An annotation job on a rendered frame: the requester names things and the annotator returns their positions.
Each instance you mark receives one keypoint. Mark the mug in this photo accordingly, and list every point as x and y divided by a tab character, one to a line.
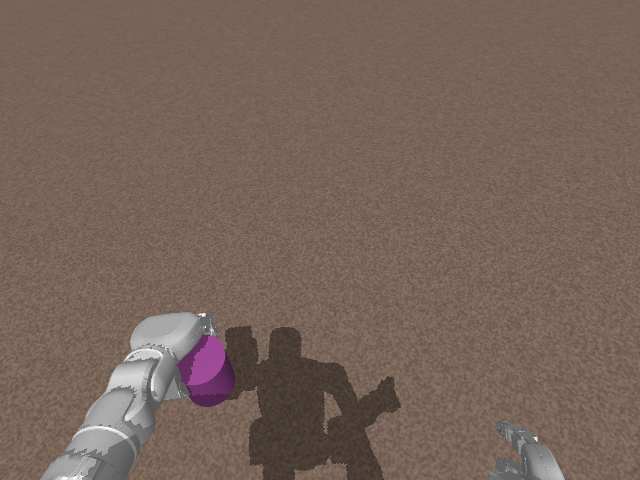
207	372

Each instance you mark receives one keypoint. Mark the right robot hand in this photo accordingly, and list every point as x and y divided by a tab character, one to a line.
538	462

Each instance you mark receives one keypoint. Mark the left robot arm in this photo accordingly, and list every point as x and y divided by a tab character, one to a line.
108	442

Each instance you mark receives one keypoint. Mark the left robot hand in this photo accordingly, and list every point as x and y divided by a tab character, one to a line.
177	333

